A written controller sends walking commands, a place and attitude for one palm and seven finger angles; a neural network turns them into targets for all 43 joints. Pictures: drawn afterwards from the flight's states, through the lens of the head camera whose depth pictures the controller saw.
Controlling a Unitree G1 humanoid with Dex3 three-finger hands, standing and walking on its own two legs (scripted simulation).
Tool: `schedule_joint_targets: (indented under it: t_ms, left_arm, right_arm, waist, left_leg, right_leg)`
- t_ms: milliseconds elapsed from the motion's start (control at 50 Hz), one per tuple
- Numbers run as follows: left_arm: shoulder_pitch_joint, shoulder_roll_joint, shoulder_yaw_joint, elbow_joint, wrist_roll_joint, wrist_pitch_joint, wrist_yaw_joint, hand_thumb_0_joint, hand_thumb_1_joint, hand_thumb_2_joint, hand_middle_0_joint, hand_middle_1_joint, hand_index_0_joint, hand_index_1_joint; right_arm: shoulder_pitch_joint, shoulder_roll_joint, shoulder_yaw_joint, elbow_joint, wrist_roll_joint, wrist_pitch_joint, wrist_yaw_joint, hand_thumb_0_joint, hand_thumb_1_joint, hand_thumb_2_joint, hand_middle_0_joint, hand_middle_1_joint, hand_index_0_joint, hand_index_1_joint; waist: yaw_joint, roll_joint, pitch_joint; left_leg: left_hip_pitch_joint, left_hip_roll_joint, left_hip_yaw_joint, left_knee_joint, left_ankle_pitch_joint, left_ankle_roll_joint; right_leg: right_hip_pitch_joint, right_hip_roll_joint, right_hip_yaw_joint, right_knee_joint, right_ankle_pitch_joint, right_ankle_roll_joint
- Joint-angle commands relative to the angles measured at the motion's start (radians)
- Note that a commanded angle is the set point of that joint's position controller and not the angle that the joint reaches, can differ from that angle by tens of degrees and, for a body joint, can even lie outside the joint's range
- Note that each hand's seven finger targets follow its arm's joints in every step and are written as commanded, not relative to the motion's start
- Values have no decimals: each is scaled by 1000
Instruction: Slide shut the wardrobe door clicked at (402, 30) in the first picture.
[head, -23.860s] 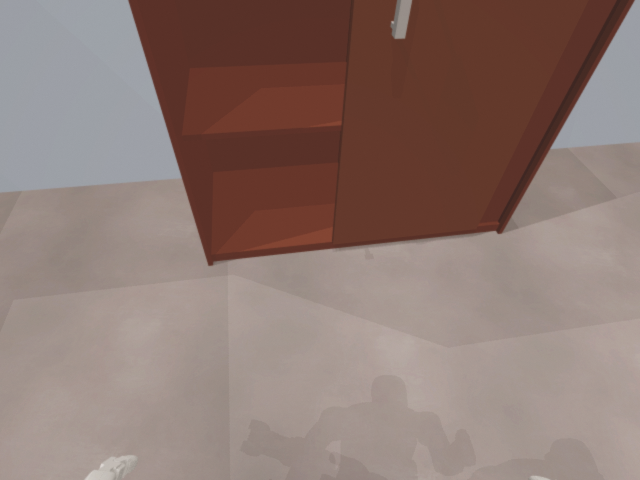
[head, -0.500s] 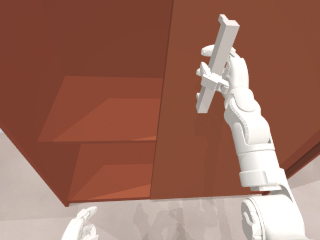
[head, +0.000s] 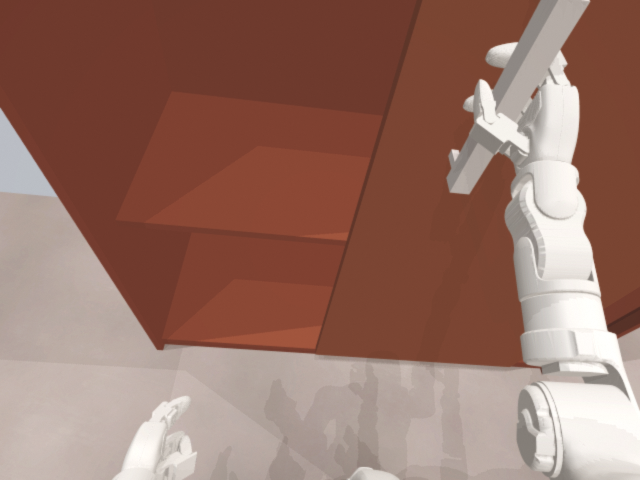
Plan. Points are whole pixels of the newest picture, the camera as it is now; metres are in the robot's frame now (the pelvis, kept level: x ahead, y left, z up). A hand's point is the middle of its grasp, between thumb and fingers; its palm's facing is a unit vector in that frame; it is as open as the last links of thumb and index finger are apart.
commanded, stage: step sideways, sliding the door along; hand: right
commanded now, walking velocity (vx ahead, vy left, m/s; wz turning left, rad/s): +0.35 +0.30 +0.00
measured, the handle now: (495, 98) +0.48 -0.15 +0.23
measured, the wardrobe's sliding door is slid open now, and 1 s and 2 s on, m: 0.47 0.35 0.06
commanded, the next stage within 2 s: none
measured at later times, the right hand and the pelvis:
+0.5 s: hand (463, 115) +0.45 -0.11 +0.23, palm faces +0.25 +0.96 -0.09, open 6.2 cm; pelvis +0.05 +0.10 +0.01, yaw -6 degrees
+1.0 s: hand (368, 105) +0.45 -0.01 +0.23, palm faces +0.33 +0.94 -0.11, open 6.6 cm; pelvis +0.12 +0.21 +0.00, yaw -5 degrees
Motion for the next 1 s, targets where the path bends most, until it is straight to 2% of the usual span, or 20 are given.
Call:
schedule_joint_targets:
  t_ms: [0,20,80,140,160,180,200,220,320,420,520,560,580,620,680,720,740,760,840,980]
  left_arm:
    - [-66,103,45,-128,-16,-20,10,0,900,900,-200,-300,-200,-300]
    - [-71,97,59,-121,-29,-19,10,0,900,900,-200,-300,-200,-300]
    - [-95,75,46,-112,-20,-26,20,0,900,900,-200,-300,-200,-300]
    - [-74,66,44,-93,-14,-20,20,0,900,900,-200,-300,-200,-300]
    - [-57,89,62,-91,-9,-18,19,0,900,900,-200,-300,-200,-300]
    - [-58,124,82,-110,-4,-22,7,0,900,900,-200,-300,-200,-300]
    - [-70,118,84,-128,-9,-20,-25,0,900,900,-200,-300,-200,-300]
    - [-70,123,75,-128,-28,-7,-52,0,900,900,-200,-300,-200,-300]
    - [-91,125,91,-120,-22,-13,-50,0,900,900,-200,-300,-200,-300]
    - [-117,127,101,-154,-35,-51,-51,0,900,900,-200,-300,-200,-300]
    - [-133,106,91,-175,-39,-30,-54,0,900,900,-200,-300,-200,-300]
    - [-136,70,84,-176,-42,-22,-53,0,900,900,-200,-300,-200,-300]
    - [-161,54,84,-176,-30,-26,-41,0,900,900,-200,-300,-200,-300]
    - [-157,67,102,-160,-40,-19,-23,0,900,900,-200,-300,-200,-300]
    - [-202,52,76,-149,-21,-22,-17,0,900,900,-200,-300,-200,-300]
    - [-238,119,106,-201,-5,-14,-31,0,900,900,-200,-300,-200,-300]
    - [-220,104,106,-221,-14,-12,-62,0,900,900,-200,-300,-200,-300]
    - [-199,138,125,-211,-20,-24,-84,0,900,900,-200,-300,-200,-300]
    - [-191,126,122,-213,-11,-45,-106,0,900,900,-200,-300,-200,-300]
    - [-191,92,88,-267,-33,-78,-112,0,900,900,-200,-300,-200,-300]
  right_arm:
    - [-536,-114,30,-286,-48,-131,39,0,-900,-900,450,1400,450,1400]
    - [-520,-141,21,-251,-36,-125,36,0,-900,-900,450,1400,450,1400]
    - [-521,-2,133,-295,-62,-161,50,0,-900,-900,450,1400,450,1400]
    - [-523,68,199,-379,-63,-198,43,0,-900,-900,450,1400,450,1400]
    - [-521,66,205,-432,-54,-210,38,0,-900,-900,450,1400,450,1400]
    - [-536,96,236,-487,-37,-222,42,0,-900,-900,450,1400,450,1400]
    - [-574,132,264,-511,-17,-220,47,0,-900,-900,450,1400,450,1400]
    - [-537,158,283,-430,-7,-198,59,0,-900,-900,450,1400,450,1400]
    - [-583,131,286,-546,-54,-193,81,0,-900,-900,450,1400,450,1400]
    - [-569,191,354,-533,-65,-183,111,0,-900,-900,450,1400,450,1400]
    - [-456,134,322,-593,-69,-176,98,0,-900,-900,450,1400,450,1400]
    - [-384,72,293,-652,-85,-165,84,0,-900,-900,450,1400,450,1400]
    - [-327,36,270,-668,-88,-154,73,0,-900,-900,450,1400,450,1400]
    - [-236,11,237,-714,-74,-139,55,0,-900,-900,450,1400,450,1400]
    - [-234,93,312,-921,-54,-174,34,0,-900,-900,450,1400,450,1400]
    - [-201,105,324,-1009,-34,-197,37,0,-900,-900,450,1400,450,1400]
    - [-166,140,329,-962,-44,-205,49,0,-900,-900,450,1400,450,1400]
    - [-176,126,303,-909,-63,-210,58,0,-900,-900,450,1400,450,1400]
    - [-162,133,320,-971,-81,-201,55,0,-900,-900,450,1400,450,1400]
    - [-54,78,302,-1052,-97,-209,76,0,-900,-900,450,1400,450,1400]
  waist:
    - [20,311,-384]
    - [2,521,-342]
    - [9,224,-307]
    - [73,114,-379]
    - [96,51,-411]
    - [94,-106,-425]
    - [89,-189,-464]
    - [87,-85,-430]
    - [59,25,-349]
    - [67,-202,-355]
    - [44,-135,-353]
    - [53,149,-388]
    - [49,284,-359]
    - [25,505,-347]
    - [63,251,-385]
    - [43,-151,-411]
    - [25,-149,-480]
    - [27,-22,-482]
    - [38,-171,-341]
    - [35,-63,-337]
  left_leg:
    - [143,147,-153,-363,272,37]
    - [252,243,-280,-352,532,92]
    - [348,282,-274,-195,821,150]
    - [276,193,-87,79,916,104]
    - [82,138,-18,261,777,55]
    - [-238,38,38,485,282,-2]
    - [-438,10,-103,637,-116,-4]
    - [-466,36,-207,726,-125,16]
    - [-340,110,-97,353,-12,-16]
    - [-91,63,77,172,89,-53]
    - [97,25,90,-159,330,-45]
    - [357,168,-49,-219,943,20]
    - [439,269,-163,-165,1248,76]
    - [352,339,-260,-178,1185,121]
    - [302,273,-107,-5,1037,62]
    - [-163,101,26,253,274,-61]
    - [-199,86,-48,417,-149,-53]
    - [-244,67,-99,542,-171,-49]
    - [-328,101,-36,359,-72,-47]
    - [102,39,77,-174,375,-47]
  right_leg:
    - [112,-32,-15,228,160,-68]
    - [-71,30,-33,382,-100,-50]
    - [-149,28,14,405,-204,-64]
    - [173,35,-54,-162,98,-73]
    - [442,10,-57,-326,357,-85]
    - [735,-197,155,-315,741,-153]
    - [848,-389,450,-153,900,-254]
    - [781,-439,473,-135,836,-295]
    - [534,-337,252,-159,584,-239]
    - [425,-252,-6,-164,570,-153]
    - [479,-203,-35,127,657,-57]
    - [256,-91,-47,329,447,-14]
    - [82,-22,-41,375,-13,14]
    - [53,-33,47,366,-323,-14]
    - [205,-76,-27,-191,22,-22]
    - [649,-386,210,-243,945,-129]
    - [660,-484,260,-180,1145,-216]
    - [648,-513,202,-163,1011,-242]
    - [666,-394,5,-107,934,-154]
    - [495,-289,-78,106,788,-37]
